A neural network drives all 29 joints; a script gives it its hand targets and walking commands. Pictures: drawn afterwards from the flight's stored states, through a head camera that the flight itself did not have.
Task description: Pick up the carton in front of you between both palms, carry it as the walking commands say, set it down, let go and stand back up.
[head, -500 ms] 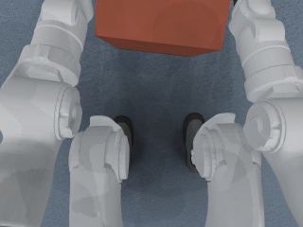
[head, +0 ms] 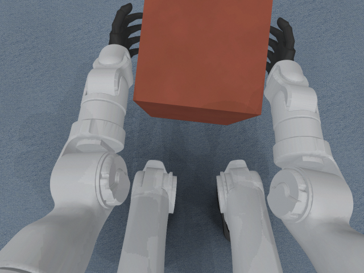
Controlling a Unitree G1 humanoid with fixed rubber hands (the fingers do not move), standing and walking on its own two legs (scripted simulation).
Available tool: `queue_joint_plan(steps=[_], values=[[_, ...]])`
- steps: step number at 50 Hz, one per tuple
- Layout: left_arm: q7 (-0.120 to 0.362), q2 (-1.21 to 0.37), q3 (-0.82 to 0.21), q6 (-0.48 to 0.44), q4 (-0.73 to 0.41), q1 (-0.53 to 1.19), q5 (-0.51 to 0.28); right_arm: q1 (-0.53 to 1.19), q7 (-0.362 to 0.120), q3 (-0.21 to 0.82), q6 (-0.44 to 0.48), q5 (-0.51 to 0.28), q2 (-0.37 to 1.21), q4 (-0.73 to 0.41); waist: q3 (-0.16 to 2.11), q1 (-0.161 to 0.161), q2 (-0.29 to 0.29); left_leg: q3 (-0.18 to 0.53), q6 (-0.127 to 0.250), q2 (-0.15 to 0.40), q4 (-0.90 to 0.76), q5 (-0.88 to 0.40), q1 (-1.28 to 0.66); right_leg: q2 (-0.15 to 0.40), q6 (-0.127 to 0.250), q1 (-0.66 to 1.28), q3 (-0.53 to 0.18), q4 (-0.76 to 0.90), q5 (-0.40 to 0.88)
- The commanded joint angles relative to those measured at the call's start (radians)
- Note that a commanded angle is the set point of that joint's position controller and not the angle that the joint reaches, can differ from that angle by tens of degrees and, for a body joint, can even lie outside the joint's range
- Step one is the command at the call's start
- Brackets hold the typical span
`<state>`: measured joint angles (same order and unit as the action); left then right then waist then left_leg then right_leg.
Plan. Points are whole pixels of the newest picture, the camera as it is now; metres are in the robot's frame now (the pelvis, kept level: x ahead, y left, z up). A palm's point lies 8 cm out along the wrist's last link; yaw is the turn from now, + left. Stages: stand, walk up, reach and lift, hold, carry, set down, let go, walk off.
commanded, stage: reach and lift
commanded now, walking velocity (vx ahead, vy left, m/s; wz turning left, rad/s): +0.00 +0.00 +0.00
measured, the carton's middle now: (197, 71) +0.53 +0.00 -0.14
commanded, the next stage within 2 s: none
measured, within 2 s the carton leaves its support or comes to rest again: neither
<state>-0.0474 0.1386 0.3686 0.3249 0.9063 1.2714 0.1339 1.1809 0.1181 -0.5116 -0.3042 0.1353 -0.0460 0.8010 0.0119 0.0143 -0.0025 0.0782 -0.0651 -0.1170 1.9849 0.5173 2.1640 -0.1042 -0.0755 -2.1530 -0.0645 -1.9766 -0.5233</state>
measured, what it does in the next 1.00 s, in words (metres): rises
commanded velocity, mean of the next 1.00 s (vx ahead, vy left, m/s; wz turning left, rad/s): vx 0.00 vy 0.00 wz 0.00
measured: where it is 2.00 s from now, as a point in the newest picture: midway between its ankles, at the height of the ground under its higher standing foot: (192, 220)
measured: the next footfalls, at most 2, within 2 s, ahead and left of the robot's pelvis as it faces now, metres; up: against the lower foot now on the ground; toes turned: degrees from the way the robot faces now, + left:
none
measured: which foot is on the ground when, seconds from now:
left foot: down 0.00-1.00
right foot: down 0.00-1.00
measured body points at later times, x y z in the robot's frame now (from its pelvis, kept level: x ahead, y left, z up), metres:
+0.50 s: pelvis +0.03 +0.00 +0.12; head +0.25 +0.00 +0.51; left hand +0.51 +0.14 +0.07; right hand +0.49 -0.16 +0.06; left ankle +0.12 +0.13 -0.39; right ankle +0.12 -0.13 -0.39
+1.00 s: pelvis +0.07 +0.00 +0.26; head +0.18 +0.00 +0.69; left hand +0.45 +0.15 +0.22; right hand +0.45 -0.16 +0.22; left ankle +0.12 +0.13 -0.39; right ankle +0.12 -0.13 -0.39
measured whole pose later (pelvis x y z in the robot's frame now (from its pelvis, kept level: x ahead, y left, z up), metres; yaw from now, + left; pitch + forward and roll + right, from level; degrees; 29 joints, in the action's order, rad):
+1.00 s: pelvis +0.07 +0.00 +0.26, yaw +0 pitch +23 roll +0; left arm -0.03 -0.09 0.34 0.32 0.64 0.55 0.19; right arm 0.53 0.07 -0.38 -0.31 0.18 0.11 0.61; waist 0.18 0.00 0.00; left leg 0.13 -0.03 -0.09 1.09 0.42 1.07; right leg -0.09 -0.03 -1.07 -0.12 -1.09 -0.42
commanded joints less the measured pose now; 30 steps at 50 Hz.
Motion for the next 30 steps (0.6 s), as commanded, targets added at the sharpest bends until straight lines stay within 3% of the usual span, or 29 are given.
queue_joint_plan(steps=[1,2,6,8,13,20,25,30], values=[[0.243,-1.053,-0.276,0.007,0.007,0.547,-0.032,0.691,-0.26,0.389,-0.021,-0.035,0.981,-0.005,0.915,0.025,-0.026,-0.164,0.051,-0.051,-0.266,-0.014,-0.489,-0.067,0.055,0.48,0.172,0.259,0.036],[0.247,-1.054,-0.26,0.009,0.006,0.541,-0.019,0.695,-0.262,0.39,-0.023,-0.036,0.989,-0.01,0.926,0.004,-0.028,-0.17,0.052,-0.052,-0.283,-0.017,-0.496,-0.068,0.054,0.495,0.167,0.273,0.036],[0.255,-1.074,-0.271,0.009,-0.027,0.536,-0.015,0.705,-0.272,0.438,-0.03,-0.053,1.039,-0.042,1.066,-0.019,0.001,-0.171,0.053,-0.054,-0.332,-0.056,-0.576,-0.074,0.044,0.6,0.164,0.324,0.072],[0.258,-1.095,-0.296,0.015,-0.05,0.524,-0.027,0.675,-0.273,0.462,-0.04,-0.056,1.063,-0.052,1.099,-0.008,0.022,-0.165,0.052,-0.055,-0.356,-0.075,-0.608,-0.075,0.04,0.64,0.166,0.355,0.088],[0.266,-1.172,-0.434,0.026,-0.178,0.493,-0.09,0.616,-0.28,0.578,-0.054,-0.103,1.141,-0.128,1.261,-0.012,0.005,-0.167,0.04,-0.056,-0.408,-0.173,-0.757,-0.078,0.033,0.782,0.16,0.404,0.187],[0.263,-1.246,-0.546,0.035,-0.221,0.341,-0.139,0.461,-0.287,0.681,-0.057,-0.148,1.192,-0.165,1.216,-0.001,-0.016,-0.147,0.026,-0.06,-0.504,-0.239,-0.898,-0.077,0.033,0.89,0.141,0.498,0.247],[0.253,-1.269,-0.57,0.019,-0.221,0.247,-0.142,0.358,-0.286,0.705,-0.042,-0.152,1.206,-0.16,1.117,0.003,-0.02,-0.126,0.023,-0.063,-0.584,-0.262,-0.971,-0.077,0.036,0.949,0.122,0.575,0.265],[0.242,-1.272,-0.548,0.002,-0.2,0.153,-0.115,0.271,-0.285,0.698,-0.026,-0.135,1.217,-0.134,1.013,-0.013,-0.016,-0.105,0.03,-0.061,-0.68,-0.247,-1.056,-0.074,0.041,1.011,0.099,0.671,0.236]])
